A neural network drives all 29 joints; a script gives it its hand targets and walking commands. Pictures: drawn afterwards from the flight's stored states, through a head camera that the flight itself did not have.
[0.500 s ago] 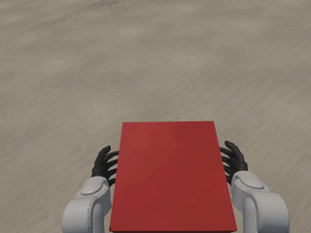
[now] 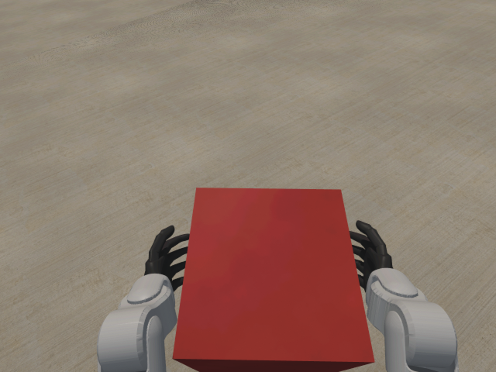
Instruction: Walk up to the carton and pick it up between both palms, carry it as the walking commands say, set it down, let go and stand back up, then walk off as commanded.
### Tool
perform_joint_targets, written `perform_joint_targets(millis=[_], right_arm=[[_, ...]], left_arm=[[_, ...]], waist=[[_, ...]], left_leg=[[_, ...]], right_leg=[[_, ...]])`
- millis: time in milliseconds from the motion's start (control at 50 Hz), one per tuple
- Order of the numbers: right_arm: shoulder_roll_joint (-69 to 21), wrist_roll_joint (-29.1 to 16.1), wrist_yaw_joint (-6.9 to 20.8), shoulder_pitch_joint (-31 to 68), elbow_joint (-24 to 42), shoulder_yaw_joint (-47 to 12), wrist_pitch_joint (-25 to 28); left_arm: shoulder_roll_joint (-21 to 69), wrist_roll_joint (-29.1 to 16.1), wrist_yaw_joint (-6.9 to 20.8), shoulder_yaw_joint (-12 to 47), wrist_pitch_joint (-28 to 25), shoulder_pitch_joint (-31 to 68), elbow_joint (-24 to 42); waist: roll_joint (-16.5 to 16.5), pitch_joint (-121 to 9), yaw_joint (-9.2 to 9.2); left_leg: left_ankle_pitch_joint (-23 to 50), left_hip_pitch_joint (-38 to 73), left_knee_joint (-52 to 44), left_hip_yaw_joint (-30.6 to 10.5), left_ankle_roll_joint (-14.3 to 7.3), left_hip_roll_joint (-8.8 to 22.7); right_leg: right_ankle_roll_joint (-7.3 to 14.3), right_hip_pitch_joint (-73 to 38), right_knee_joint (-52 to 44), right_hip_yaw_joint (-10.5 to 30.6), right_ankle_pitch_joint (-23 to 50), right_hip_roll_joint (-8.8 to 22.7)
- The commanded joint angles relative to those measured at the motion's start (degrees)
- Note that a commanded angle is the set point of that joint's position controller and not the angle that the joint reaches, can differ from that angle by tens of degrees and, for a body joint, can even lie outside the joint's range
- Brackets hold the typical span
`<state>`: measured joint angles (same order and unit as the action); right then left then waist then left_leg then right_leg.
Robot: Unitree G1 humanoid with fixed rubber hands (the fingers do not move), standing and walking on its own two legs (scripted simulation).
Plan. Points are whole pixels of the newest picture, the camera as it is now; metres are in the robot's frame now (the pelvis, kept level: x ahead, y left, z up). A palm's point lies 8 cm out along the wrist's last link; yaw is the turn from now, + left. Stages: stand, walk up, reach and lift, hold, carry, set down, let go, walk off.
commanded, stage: carry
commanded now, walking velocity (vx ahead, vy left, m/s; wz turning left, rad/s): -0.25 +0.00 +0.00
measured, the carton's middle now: (265, 287) +0.26 +0.01 +0.02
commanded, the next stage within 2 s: none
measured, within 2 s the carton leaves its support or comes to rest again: neither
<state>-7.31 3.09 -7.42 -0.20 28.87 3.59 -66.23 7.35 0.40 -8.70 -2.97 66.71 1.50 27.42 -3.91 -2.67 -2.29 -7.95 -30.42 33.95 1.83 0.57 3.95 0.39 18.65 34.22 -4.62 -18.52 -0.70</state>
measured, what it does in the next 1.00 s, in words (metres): walks backwards: left foot, then right foot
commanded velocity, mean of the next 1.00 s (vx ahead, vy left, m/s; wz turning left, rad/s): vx -0.03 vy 0.00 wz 0.00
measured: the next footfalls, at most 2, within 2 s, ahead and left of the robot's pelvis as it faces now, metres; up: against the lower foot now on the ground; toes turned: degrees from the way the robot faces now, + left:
left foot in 0.30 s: -0.13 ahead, +0.11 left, +0.00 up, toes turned +5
right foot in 0.54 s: -0.11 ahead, -0.13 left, +0.00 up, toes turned -4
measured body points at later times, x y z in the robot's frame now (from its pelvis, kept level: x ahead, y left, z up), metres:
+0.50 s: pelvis -0.17 +0.01 +0.01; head -0.19 +0.02 +0.46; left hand +0.05 +0.18 +0.08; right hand +0.08 -0.12 +0.09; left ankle -0.17 +0.11 -0.72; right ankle -0.12 -0.12 -0.70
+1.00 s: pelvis -0.26 -0.01 +0.01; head -0.28 -0.01 +0.46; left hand -0.01 +0.14 +0.08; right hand -0.01 -0.17 +0.08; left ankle -0.17 +0.11 -0.72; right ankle -0.15 -0.13 -0.72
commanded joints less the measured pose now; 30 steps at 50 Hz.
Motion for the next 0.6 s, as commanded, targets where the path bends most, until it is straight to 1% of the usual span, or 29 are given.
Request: perform_joint_targets(millis=[0,20,40,60,80,100,120,140,160,180,200,220,240,260,280,300,320,340,360,380,420,440,460,480,500,520,540,560,580], right_arm=[[-48.57,-17.82,6.74,28.54,12.4,-39.16,1.18],[-50.79,-18.53,6.92,28.23,10.11,-40.17,1.33],[-51.76,-19.3,7.42,27.23,9.47,-41.27,1.49],[-52.91,-19.88,7.73,28.61,11.1,-42.26,2.21],[-53.01,-20.37,8.01,27.21,10.45,-42.57,1.99],[-50.9,-20.32,7.82,26.33,9.58,-41.73,1.61],[-51.67,-21.31,7.91,27.7,10.97,-42.84,1.81],[-50.27,-20.88,7.82,27.75,11.39,-42.44,1.44],[-48.67,-20.34,7.51,27.67,11.76,-41.81,1.35],[-47.43,-20.62,7.73,27.87,11.44,-41.81,0.94],[-47.41,-19.99,7.54,25.99,10.06,-40.88,0.45],[-46.22,-19.66,7.48,23.7,8.7,-40.52,-0.08],[-46.15,-19.15,7.38,24.08,8.01,-39.56,-0.24],[-45.29,-18.41,7.38,22.68,6.4,-38.21,-0.71],[-45.32,-18.39,7.45,22.58,6.0,-37.44,-0.68],[-45.08,-17.9,7.68,22.51,4.59,-36.61,-0.62],[-46.41,-17.74,8.06,22.92,4.38,-36.6,0.04],[-47.89,-17.89,8.42,26.34,6.47,-36.76,0.66],[-48.34,-17.22,8.32,26.08,6.47,-35.86,0.86],[-49.04,-17.49,8.25,27.36,7.52,-36.08,1.09],[-48.12,-16.8,8.16,25.92,7.87,-35.02,1.81],[-48.17,-15.94,7.96,23.2,5.75,-34.2,1.58],[-46.4,-15.5,7.55,23.05,7.09,-34.01,1.62],[-45.85,-15.05,7.09,21.82,6.52,-33.43,1.34],[-45.96,-14.91,6.77,22.52,5.99,-33.65,1.02],[-45.61,-14.71,6.43,22.58,6.79,-33.48,1.09],[-45.39,-14.22,6.21,21.46,5.1,-33.14,0.65],[-43.93,-13.32,6.1,20.13,5.05,-32.68,0.44],[-45.07,-14.33,6.39,22.35,5.19,-33.66,-0.06]], left_arm=[[50.63,-16.8,9.58,37.22,-1.64,22.01,8.06],[50.59,-16.36,9.6,36.88,-2.12,23.59,9.1],[50.17,-15.82,9.56,37.16,-2.57,23.62,10.85],[51.1,-15.92,9.73,37.55,-3.37,25.9,13.12],[50.59,-15.47,9.35,37.29,-3.39,25.1,13.55],[48.6,-14.09,8.86,35.92,-3.01,23.1,12.1],[48.78,-13.94,8.73,35.86,-3.38,23.06,13.2],[48.08,-13.58,8.65,35.58,-3.06,22.74,12.69],[46.4,-13.31,8.53,35.08,-3.0,22.29,12.82],[45.47,-12.02,8.15,34.45,-2.42,20.52,11.24],[45.52,-12.46,8.12,35.02,-1.88,20.9,11.66],[44.13,-11.93,7.96,34.15,-1.62,19.07,10.06],[44.09,-12.21,7.64,34.71,-1.38,20.26,9.92],[43.49,-11.99,7.33,34.91,-0.78,20.44,8.94],[43.82,-12.12,7.31,35.06,-0.57,19.84,8.09],[43.87,-12.22,7.34,35.96,-0.65,20.63,8.63],[44.86,-13.98,8.1,38.09,-0.92,25.49,12.14],[47.26,-14.63,8.34,39.67,-1.02,29.2,12.31],[48.16,-15.49,8.57,40.16,-1.13,31.13,12.9],[49.64,-15.98,8.72,40.18,-1.15,30.68,11.65],[49.46,-17.13,8.76,41.62,-1.46,31.58,12.7],[49.09,-17.97,8.67,42.6,-1.43,32.52,13.97],[48.57,-17.52,8.69,42.04,-0.75,29.39,11.63],[48.11,-17.95,8.77,41.79,-0.41,28.18,11.29],[47.28,-18.07,8.75,41.32,-0.31,28.88,11.69],[47.9,-18.32,8.79,40.88,0.05,27.67,10.51],[46.72,-17.98,8.91,40.32,0.18,27.95,10.24],[45.99,-17.22,8.8,39.9,-0.04,27.36,8.57],[46.76,-16.65,8.82,38.79,0.14,26.68,7.43]], waist=[[22.93,-13.47,1.32],[14.41,-13.53,1.54],[11.71,-13.68,1.82],[11.26,-15.53,2.13],[10.89,-16.29,2.19],[10.35,-17.54,2.24],[12.37,-18.93,2.33],[15.04,-17.41,1.99],[15.95,-18.89,1.85],[17.19,-17.83,1.59],[16.4,-18.81,1.28],[18.25,-19.74,1.38],[15.47,-19.87,1.54],[12.14,-20.52,1.72],[6.74,-20.96,1.17],[-2.41,-19.58,1.46],[-9.02,-13.55,2.1],[-8.42,-10.75,2.25],[-5.55,-9.11,2.41],[-4.6,-9.85,2.19],[-4.98,-9.79,2.43],[-6.4,-11.13,2.37],[-6.75,-11.68,1.85],[-5.42,-12.92,1.58],[-3.5,-14.99,1.37],[-1.56,-17.32,1.46],[1.18,-18.41,2.08],[5.65,-18.28,2.32],[6.69,-16.09,2.28]], left_leg=[[-23.45,-1.22,24.82,0.93,2.62,-2.88],[-20.67,-1.74,31.14,-1.48,2.3,-3.26],[-17.91,-1.41,34.87,-2.32,1.81,-2.91],[-15.45,-1.98,35.38,-2.55,1.26,-2.62],[-15.26,-1.77,34.73,-1.5,1.19,-3.09],[-15.92,-0.88,33.59,-1.1,1.48,-3.56],[-16.71,-1.0,28.87,-0.09,1.6,-3.18],[-18.39,0.32,24.24,1.04,1.67,-3.72],[-18.61,3.2,19.57,2.1,1.17,-3.97],[-19.99,5.61,14.77,1.77,0.89,-3.67],[-21.19,6.84,7.96,2.07,-0.13,-4.17],[-19.57,9.09,0.08,2.48,-0.4,-4.75],[-16.17,12.54,-6.75,5.57,-0.29,-6.43],[-13.12,18.0,-13.94,5.08,-0.39,-4.44],[-12.65,23.43,-15.31,-0.28,-0.86,0.74],[-18.09,23.52,-18.61,-12.61,-3.66,10.34],[-15.93,14.59,-18.66,-15.85,-6.61,15.0],[-16.83,9.9,-20.5,-15.49,-7.44,15.85],[-16.44,8.51,-20.75,-14.54,-7.34,15.28],[-13.89,9.64,-19.39,-10.9,-7.52,13.79],[-11.27,10.18,-18.33,-8.93,-7.23,11.16],[-7.48,12.75,-16.96,-7.04,-6.63,10.07],[-2.58,14.77,-14.51,-6.48,-6.57,9.31],[2.25,16.45,-12.3,-5.98,-6.64,8.79],[3.82,18.34,-11.02,-6.07,-6.38,8.43],[7.65,17.78,-9.36,-5.19,-6.32,7.81],[6.54,15.87,-7.23,-4.52,-4.79,5.46],[2.18,14.78,-7.67,-3.26,-3.07,3.37],[-5.89,14.77,-8.98,-3.06,-2.61,3.13]], right_leg=[[12.11,-1.9,-16.82,21.48,31.32,26.2],[11.4,-2.53,-15.16,16.36,34.14,23.16],[10.53,-2.03,-13.52,10.71,33.29,20.09],[9.48,-5.12,-10.64,8.02,36.44,18.1],[9.2,-6.64,-9.39,7.24,37.16,16.73],[8.74,-7.33,-9.73,8.37,33.68,16.56],[8.12,-10.08,-10.7,8.34,28.28,15.81],[7.92,-8.93,-12.76,10.33,20.09,15.87],[7.84,-8.2,-15.08,11.11,11.61,15.89],[7.81,-6.09,-16.46,12.66,6.66,16.27],[7.65,-8.53,-16.68,13.7,5.41,16.42],[7.85,-9.7,-16.4,15.66,5.3,16.33],[6.76,-9.35,-15.71,14.07,3.72,15.42],[4.15,-7.28,-12.74,11.81,3.53,13.81],[2.13,-1.9,-9.83,10.18,3.57,12.52],[-0.88,4.8,-6.52,7.9,2.08,8.9],[-1.99,6.91,-2.68,2.12,-0.4,5.81],[-2.2,5.89,3.53,0.43,-1.83,5.01],[-2.31,6.1,7.08,1.33,-1.97,4.66],[-2.21,5.85,9.98,1.87,-1.46,4.98],[-2.06,5.87,12.2,3.21,-1.71,4.15],[-1.88,6.03,10.13,2.46,-2.13,3.88],[-1.73,5.3,5.34,2.23,-2.18,4.46],[-1.52,3.74,-0.45,0.68,-0.35,3.98],[-1.73,-0.45,-6.24,-0.67,2.41,3.75],[-1.78,-5.72,-9.33,-0.19,7.03,4.87],[-1.62,-8.77,-9.23,3.69,13.48,8.13],[-0.68,-7.1,-7.16,6.43,16.71,10.74],[-0.07,-3.38,-8.8,7.31,12.11,10.54]])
